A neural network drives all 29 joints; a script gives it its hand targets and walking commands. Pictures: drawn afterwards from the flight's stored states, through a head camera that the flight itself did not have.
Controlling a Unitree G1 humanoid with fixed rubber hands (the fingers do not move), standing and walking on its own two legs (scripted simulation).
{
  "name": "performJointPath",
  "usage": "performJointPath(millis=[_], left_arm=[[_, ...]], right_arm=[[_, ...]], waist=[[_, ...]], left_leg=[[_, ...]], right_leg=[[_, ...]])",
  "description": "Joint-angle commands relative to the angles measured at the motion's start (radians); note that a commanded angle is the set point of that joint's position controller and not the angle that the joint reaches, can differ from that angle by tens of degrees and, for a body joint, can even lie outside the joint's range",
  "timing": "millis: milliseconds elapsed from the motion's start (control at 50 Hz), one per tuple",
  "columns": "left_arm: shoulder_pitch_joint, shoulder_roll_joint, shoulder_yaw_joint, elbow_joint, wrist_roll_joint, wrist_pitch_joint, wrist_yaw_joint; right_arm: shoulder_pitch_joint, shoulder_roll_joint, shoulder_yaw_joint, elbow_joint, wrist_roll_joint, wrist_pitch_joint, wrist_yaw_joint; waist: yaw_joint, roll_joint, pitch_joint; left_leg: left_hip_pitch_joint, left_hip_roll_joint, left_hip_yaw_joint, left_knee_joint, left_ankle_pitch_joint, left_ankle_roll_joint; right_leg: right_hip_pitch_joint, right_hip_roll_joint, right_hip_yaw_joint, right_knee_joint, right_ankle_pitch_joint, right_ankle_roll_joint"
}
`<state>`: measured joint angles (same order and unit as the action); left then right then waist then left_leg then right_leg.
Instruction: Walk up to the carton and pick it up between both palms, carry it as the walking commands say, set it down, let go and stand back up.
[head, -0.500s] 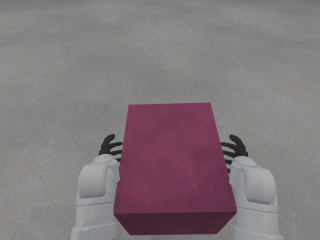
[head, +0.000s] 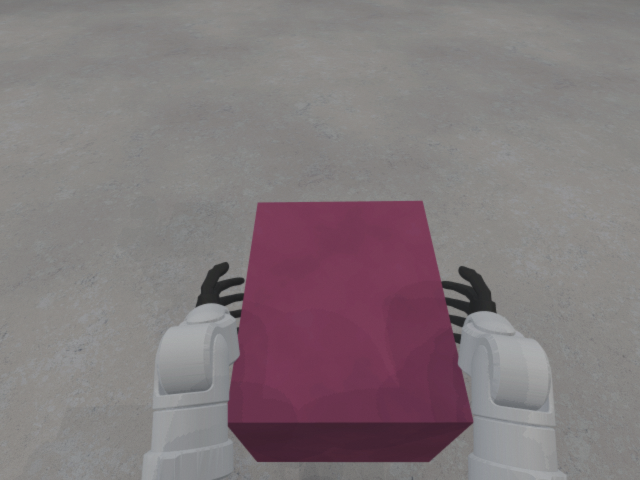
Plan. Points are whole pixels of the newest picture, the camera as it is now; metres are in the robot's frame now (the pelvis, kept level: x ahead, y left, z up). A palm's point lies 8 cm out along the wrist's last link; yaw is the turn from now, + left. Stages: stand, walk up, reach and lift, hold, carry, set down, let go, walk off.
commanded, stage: carry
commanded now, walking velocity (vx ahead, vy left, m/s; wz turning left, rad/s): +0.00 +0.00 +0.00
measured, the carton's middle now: (341, 329) +0.33 +0.00 +0.00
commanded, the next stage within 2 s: none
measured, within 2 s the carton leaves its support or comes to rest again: neither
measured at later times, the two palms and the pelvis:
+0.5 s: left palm (220, 323) +0.28 +0.15 +0.08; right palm (485, 331) +0.28 -0.16 +0.09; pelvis +0.00 -0.01 +0.00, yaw +0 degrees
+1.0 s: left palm (222, 322) +0.28 +0.15 +0.08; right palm (484, 329) +0.28 -0.17 +0.08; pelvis +0.01 -0.01 +0.00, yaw -1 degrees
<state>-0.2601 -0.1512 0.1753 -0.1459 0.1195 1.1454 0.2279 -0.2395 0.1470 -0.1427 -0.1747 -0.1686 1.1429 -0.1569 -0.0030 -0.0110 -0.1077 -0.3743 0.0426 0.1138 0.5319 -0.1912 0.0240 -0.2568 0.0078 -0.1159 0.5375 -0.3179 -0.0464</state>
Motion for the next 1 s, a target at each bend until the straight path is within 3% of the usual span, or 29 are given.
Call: performJointPath(millis=[0,20,40,60,80,120,180,260,280,300,340,360,420,480,500,540,560,620,660,680,720,760,780,800,840,880,900,960,980], left_arm=[[-0.473,-0.923,-0.644,-0.078,-0.384,-0.012,-0.444],[-0.486,-0.922,-0.614,0.0,-0.348,-0.017,-0.44],[-0.563,-0.965,-0.726,-0.14,-0.433,0.001,-0.439],[-0.468,-0.951,-0.626,0.047,-0.358,-0.016,-0.447],[-0.588,-0.962,-0.767,-0.199,-0.461,0.006,-0.445],[-0.533,-0.915,-0.63,-0.004,-0.373,0.003,-0.443],[-0.491,-0.937,-0.646,-0.014,-0.392,-0.009,-0.455],[-0.536,-0.974,-0.664,-0.044,-0.399,-0.021,-0.442],[-0.534,-0.909,-0.606,-0.023,-0.367,-0.036,-0.444],[-0.507,-0.918,-0.602,0.033,-0.361,-0.032,-0.446],[-0.532,-0.96,-0.688,-0.087,-0.426,-0.019,-0.452],[-0.488,-0.933,-0.638,0.014,-0.37,-0.013,-0.448],[-0.463,-0.895,-0.578,0.048,-0.335,-0.034,-0.446],[-0.586,-0.949,-0.718,-0.178,-0.437,-0.023,-0.446],[-0.501,-0.913,-0.625,-0.015,-0.362,-0.036,-0.441],[-0.512,-0.928,-0.663,-0.122,-0.392,-0.027,-0.442],[-0.493,-0.924,-0.611,0.005,-0.359,-0.034,-0.447],[-0.546,-0.945,-0.686,-0.123,-0.427,-0.019,-0.448],[-0.423,-0.917,-0.578,0.097,-0.331,-0.029,-0.448],[-0.488,-0.943,-0.693,-0.096,-0.415,-0.024,-0.45],[-0.484,-0.908,-0.56,0.08,-0.329,-0.048,-0.451],[-0.475,-0.906,-0.6,0.018,-0.345,-0.046,-0.446],[-0.556,-0.938,-0.709,-0.143,-0.434,-0.028,-0.452],[-0.5,-0.902,-0.598,-0.014,-0.35,-0.048,-0.449],[-0.538,-0.977,-0.732,-0.12,-0.437,-0.019,-0.447],[-0.438,-0.878,-0.539,0.141,-0.298,-0.047,-0.454],[-0.479,-0.916,-0.668,-0.083,-0.4,-0.038,-0.447],[-0.539,-0.906,-0.64,-0.072,-0.378,-0.052,-0.45],[-0.554,-0.979,-0.746,-0.174,-0.465,-0.019,-0.452]], right_arm=[[-0.508,0.956,0.662,-0.046,0.441,-0.012,0.367],[-0.514,0.924,0.584,0.006,0.395,-0.028,0.37],[-0.506,0.969,0.671,-0.066,0.459,-0.003,0.373],[-0.532,0.924,0.591,0.001,0.39,-0.028,0.371],[-0.576,0.978,0.711,-0.136,0.485,0.003,0.37],[-0.504,0.955,0.602,0.065,0.403,-0.002,0.365],[-0.588,0.945,0.672,-0.094,0.432,-0.021,0.36],[-0.549,0.96,0.627,-0.042,0.43,-0.027,0.368],[-0.513,0.966,0.613,0.041,0.407,-0.037,0.364],[-0.486,0.934,0.579,0.066,0.376,-0.041,0.357],[-0.62,0.982,0.705,-0.155,0.468,-0.032,0.356],[-0.564,0.938,0.626,-0.033,0.414,-0.028,0.359],[-0.467,0.931,0.58,0.083,0.38,-0.036,0.366],[-0.584,1.001,0.698,-0.134,0.477,-0.028,0.363],[-0.494,0.936,0.598,0.033,0.396,-0.041,0.365],[-0.559,0.979,0.683,-0.098,0.464,-0.033,0.361],[-0.52,0.941,0.604,-0.004,0.394,-0.043,0.359],[-0.527,0.978,0.663,-0.083,0.442,-0.023,0.362],[-0.511,0.924,0.574,0.042,0.369,-0.043,0.353],[-0.541,0.96,0.683,-0.129,0.456,-0.038,0.361],[-0.469,0.918,0.54,0.084,0.335,-0.051,0.354],[-0.465,0.938,0.589,0.044,0.387,-0.055,0.368],[-0.554,0.986,0.694,-0.113,0.469,-0.035,0.361],[-0.469,0.947,0.584,0.033,0.377,-0.056,0.362],[-0.606,0.982,0.704,-0.165,0.472,-0.034,0.356],[-0.432,0.906,0.51,0.166,0.318,-0.059,0.361],[-0.49,0.951,0.657,-0.071,0.43,-0.048,0.361],[-0.486,0.966,0.619,0.009,0.398,-0.062,0.364],[-0.589,0.981,0.713,-0.196,0.479,-0.035,0.357]], waist=[[0.006,0.037,-0.313],[0.001,0.073,-0.315],[0.004,0.094,-0.267],[0.002,0.06,-0.233],[0.002,0.06,-0.185],[-0.004,0.009,-0.161],[0.002,-0.072,-0.243],[-0.001,0.06,-0.251],[0.0,-0.017,-0.245],[-0.001,0.031,-0.236],[0.001,-0.07,-0.219],[-0.003,0.036,-0.178],[0.0,0.05,-0.254],[0.002,-0.006,-0.269],[0.002,0.061,-0.264],[0.006,0.0,-0.314],[0.0,-0.017,-0.288],[0.0,0.012,-0.268],[0.005,-0.014,-0.244],[0.005,0.021,-0.257],[0.0,-0.058,-0.251],[0.002,0.084,-0.286],[0.005,0.018,-0.255],[0.002,0.024,-0.235],[0.003,0.004,-0.252],[0.006,0.048,-0.238],[0.004,0.043,-0.284],[0.006,0.043,-0.254],[0.003,0.004,-0.239]], left_leg=[[0.188,0.108,-0.122,-0.022,0.248,0.033],[0.21,0.112,-0.132,-0.031,0.268,0.027],[0.163,0.108,-0.133,-0.042,0.211,0.026],[0.154,0.104,-0.113,-0.053,0.171,0.014],[0.149,0.104,-0.118,-0.056,0.109,0.017],[0.109,0.106,-0.14,-0.077,0.048,0.026],[0.151,0.091,-0.104,-0.047,0.086,0.017],[0.194,0.099,-0.108,-0.053,0.198,0.005],[0.166,0.094,-0.107,-0.031,0.193,0.006],[0.138,0.085,-0.103,-0.044,0.128,0.007],[0.125,0.084,-0.096,-0.039,0.054,0.007],[0.129,0.08,-0.095,-0.049,0.002,-0.009],[0.175,0.104,-0.116,-0.04,0.191,0.005],[0.161,0.113,-0.121,-0.05,0.218,0.009],[0.157,0.113,-0.129,-0.034,0.22,0.011],[0.18,0.115,-0.118,-0.013,0.27,0.025],[0.163,0.109,-0.114,-0.029,0.194,0.016],[0.159,0.113,-0.127,-0.053,0.114,0.015],[0.129,0.095,-0.107,-0.017,0.179,0.014],[0.11,0.105,-0.122,-0.023,0.185,0.009],[0.124,0.112,-0.118,-0.025,0.217,0.013],[0.156,0.111,-0.124,-0.033,0.191,0.016],[0.155,0.098,-0.106,-0.015,0.19,0.016],[0.133,0.098,-0.106,-0.031,0.128,0.009],[0.166,0.109,-0.111,-0.015,0.224,0.012],[0.141,0.108,-0.125,-0.033,0.212,0.022],[0.201,0.119,-0.128,-0.033,0.198,0.016],[0.17,0.109,-0.112,-0.023,0.189,0.019],[0.142,0.107,-0.111,-0.02,0.17,0.009]], right_leg=[[0.08,-0.141,0.138,-0.058,0.275,-0.014],[0.059,-0.141,0.123,-0.059,0.244,-0.008],[0.049,-0.14,0.13,-0.078,0.205,-0.01],[0.024,-0.133,0.137,-0.08,0.169,-0.004],[-0.018,-0.129,0.151,-0.108,0.13,-0.008],[0.011,-0.135,0.148,-0.127,0.084,-0.003],[0.033,-0.14,0.135,-0.116,0.2,-0.01],[0.014,-0.128,0.125,-0.078,0.218,-0.009],[0.04,-0.116,0.118,-0.09,0.223,-0.012],[0.046,-0.131,0.126,-0.113,0.215,-0.01],[0.037,-0.141,0.134,-0.117,0.194,-0.016],[-0.016,-0.147,0.147,-0.136,0.116,-0.006],[0.044,-0.131,0.127,-0.083,0.208,-0.014],[0.057,-0.135,0.128,-0.065,0.211,-0.01],[0.043,-0.135,0.137,-0.074,0.224,-0.005],[0.101,-0.143,0.14,-0.055,0.349,-0.015],[0.071,-0.141,0.121,-0.078,0.268,-0.006],[0.044,-0.135,0.136,-0.097,0.153,-0.012],[0.073,-0.151,0.151,-0.095,0.354,-0.003],[0.09,-0.146,0.136,-0.074,0.327,-0.016],[0.095,-0.125,0.115,-0.065,0.316,-0.009],[0.074,-0.133,0.148,-0.065,0.248,-0.02],[0.052,-0.136,0.121,-0.076,0.264,-0.011],[0.04,-0.14,0.124,-0.085,0.19,-0.018],[0.037,-0.117,0.114,-0.069,0.241,-0.006],[0.057,-0.139,0.139,-0.072,0.236,-0.021],[0.041,-0.136,0.142,-0.077,0.196,-0.023],[0.054,-0.136,0.148,-0.091,0.263,-0.019],[0.035,-0.13,0.144,-0.099,0.251,-0.016]])
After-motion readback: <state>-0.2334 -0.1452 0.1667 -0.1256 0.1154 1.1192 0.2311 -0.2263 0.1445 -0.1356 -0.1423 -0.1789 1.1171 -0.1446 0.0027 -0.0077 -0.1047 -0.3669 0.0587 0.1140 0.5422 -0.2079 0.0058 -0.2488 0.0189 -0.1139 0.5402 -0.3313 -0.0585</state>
